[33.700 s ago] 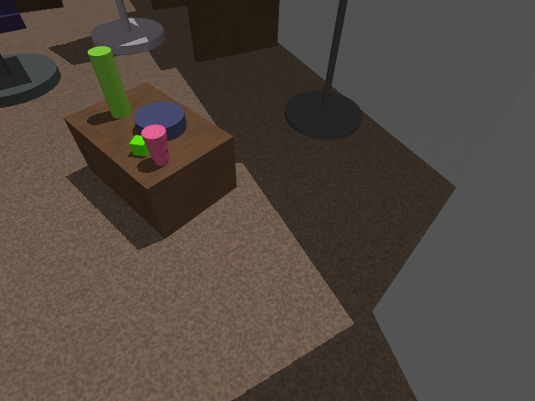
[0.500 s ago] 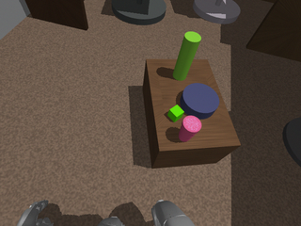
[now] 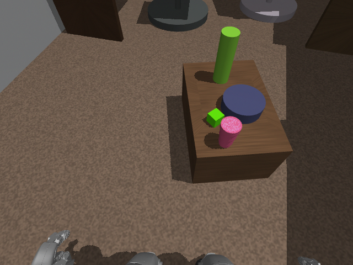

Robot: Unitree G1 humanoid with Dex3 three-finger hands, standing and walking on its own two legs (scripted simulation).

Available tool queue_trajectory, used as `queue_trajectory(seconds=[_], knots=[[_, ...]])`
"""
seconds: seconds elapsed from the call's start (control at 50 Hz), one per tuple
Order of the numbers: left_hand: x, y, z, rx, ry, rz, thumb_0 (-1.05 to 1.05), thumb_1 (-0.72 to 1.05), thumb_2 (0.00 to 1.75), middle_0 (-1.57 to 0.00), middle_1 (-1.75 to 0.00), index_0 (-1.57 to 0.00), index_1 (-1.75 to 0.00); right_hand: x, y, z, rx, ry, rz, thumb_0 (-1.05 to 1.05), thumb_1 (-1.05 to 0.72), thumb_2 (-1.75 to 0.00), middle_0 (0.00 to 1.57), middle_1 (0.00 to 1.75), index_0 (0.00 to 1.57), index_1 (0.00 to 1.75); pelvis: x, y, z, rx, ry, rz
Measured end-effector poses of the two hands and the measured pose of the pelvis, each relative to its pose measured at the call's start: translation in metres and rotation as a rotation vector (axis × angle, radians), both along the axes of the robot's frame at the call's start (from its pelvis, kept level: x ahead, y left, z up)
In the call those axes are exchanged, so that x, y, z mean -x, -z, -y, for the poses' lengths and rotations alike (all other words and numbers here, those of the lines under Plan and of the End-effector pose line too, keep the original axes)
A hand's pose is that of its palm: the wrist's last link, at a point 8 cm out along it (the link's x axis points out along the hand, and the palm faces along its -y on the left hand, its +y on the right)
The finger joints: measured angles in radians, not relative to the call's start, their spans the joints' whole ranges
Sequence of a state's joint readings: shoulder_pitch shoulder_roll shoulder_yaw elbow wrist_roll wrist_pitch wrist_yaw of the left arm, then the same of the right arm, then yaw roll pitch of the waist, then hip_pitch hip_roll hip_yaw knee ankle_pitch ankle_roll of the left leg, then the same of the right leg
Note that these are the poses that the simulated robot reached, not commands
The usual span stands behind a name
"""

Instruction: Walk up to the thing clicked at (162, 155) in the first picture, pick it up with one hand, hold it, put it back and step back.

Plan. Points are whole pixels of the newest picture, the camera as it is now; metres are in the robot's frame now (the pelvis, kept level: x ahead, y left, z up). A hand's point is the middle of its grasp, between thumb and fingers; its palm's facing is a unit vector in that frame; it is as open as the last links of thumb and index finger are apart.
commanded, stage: step back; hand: right
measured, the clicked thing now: (227, 134) +0.66 -0.23 -0.35
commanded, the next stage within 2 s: none
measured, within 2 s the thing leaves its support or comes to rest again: neither
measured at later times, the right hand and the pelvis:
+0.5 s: hand out of the picture -0.03 -0.30 -0.14, palm faces +0.00 +0.91 -0.42, open 7.4 cm; pelvis -0.17 -0.02 -0.01, yaw -4 degrees
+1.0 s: hand out of the picture -0.24 -0.30 -0.14, palm faces -0.09 +0.90 -0.42, open 7.4 cm; pelvis -0.33 -0.04 +0.00, yaw +1 degrees
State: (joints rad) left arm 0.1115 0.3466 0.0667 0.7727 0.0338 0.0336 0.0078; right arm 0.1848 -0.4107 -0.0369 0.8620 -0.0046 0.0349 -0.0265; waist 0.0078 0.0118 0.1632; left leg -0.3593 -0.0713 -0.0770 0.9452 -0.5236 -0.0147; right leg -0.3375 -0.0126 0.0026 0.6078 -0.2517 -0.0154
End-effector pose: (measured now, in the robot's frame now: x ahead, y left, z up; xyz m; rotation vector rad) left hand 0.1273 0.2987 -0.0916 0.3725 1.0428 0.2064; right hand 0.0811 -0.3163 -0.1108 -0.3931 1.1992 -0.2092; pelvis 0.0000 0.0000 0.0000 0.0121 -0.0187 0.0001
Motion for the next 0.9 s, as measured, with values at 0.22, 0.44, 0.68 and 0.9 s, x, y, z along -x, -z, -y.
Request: queue_trajectory(seconds=[0.22,0.44,0.68,0.9], knots=[[0.079,0.024,-0.023,0.046,-0.062,-0.042,0.01,0.9,0.9,-0.2,-0.3,-0.21,-0.3,0.062,-0.019,-0.023,0.028,-0.041,0.014,0.0,-0.9,-0.9,0.21,0.3,0.21,0.3,0.066,0.001,-0.011,0.03,-0.017,0.018],[0.186,0.031,-0.008,0.013,-0.029,-0.175,0.01,0.9,0.9,-0.2,-0.3,-0.21,-0.3,0.105,-0.021,0.005,0.032,-0.037,0.142,0.0,-0.9,-0.9,0.21,0.3,0.21,0.3,0.143,0.006,0.011,0.029,0.062,0.011],[0.27,0.003,0.021,-0.028,-0.041,-0.127,0.01,0.9,0.9,-0.21,-0.3,-0.21,-0.3,0.217,-0.001,0.034,-0.007,0.011,0.045,0.0,-0.9,-0.9,0.21,0.3,0.2,0.3,0.221,0.0,0.031,-0.018,0.021,0.008],[0.306,0.016,0.012,0.008,-0.053,-0.014,0.0,0.9,0.9,-0.2,-0.3,-0.21,-0.3,0.309,0.002,0.016,-0.002,-0.039,-0.043,0.0,-0.9,-0.9,0.21,0.3,0.21,0.3,0.302,0.007,0.028,0.008,-0.045,0.029]])
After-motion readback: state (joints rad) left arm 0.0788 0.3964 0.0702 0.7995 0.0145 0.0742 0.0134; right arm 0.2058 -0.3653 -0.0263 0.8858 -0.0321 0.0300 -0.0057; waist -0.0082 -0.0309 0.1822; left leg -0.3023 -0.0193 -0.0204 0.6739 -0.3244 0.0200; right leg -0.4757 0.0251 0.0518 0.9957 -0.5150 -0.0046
